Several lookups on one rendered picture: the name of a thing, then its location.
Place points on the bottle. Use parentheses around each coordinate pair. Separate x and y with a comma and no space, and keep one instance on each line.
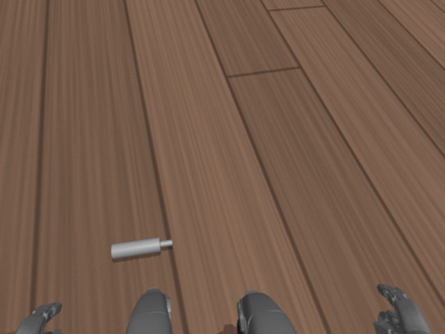
(139,247)

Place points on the right robot hand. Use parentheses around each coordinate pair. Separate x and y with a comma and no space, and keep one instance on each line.
(407,315)

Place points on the left robot hand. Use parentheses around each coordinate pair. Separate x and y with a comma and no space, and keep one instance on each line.
(35,323)

